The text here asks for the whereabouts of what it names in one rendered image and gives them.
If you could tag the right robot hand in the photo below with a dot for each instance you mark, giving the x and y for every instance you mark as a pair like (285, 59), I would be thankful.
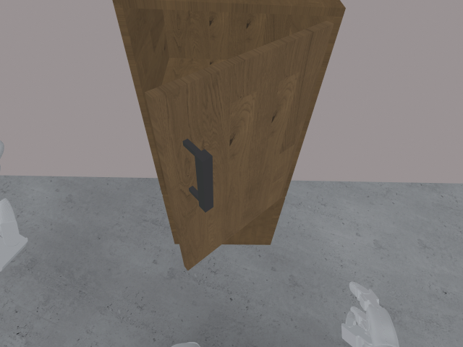
(375, 327)

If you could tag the cupboard door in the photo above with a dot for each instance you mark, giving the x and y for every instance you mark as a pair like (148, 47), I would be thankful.
(248, 113)

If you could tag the left robot hand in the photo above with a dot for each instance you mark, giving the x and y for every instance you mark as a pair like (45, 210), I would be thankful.
(11, 242)

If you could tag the handle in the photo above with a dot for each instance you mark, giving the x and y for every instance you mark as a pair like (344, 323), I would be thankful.
(204, 173)

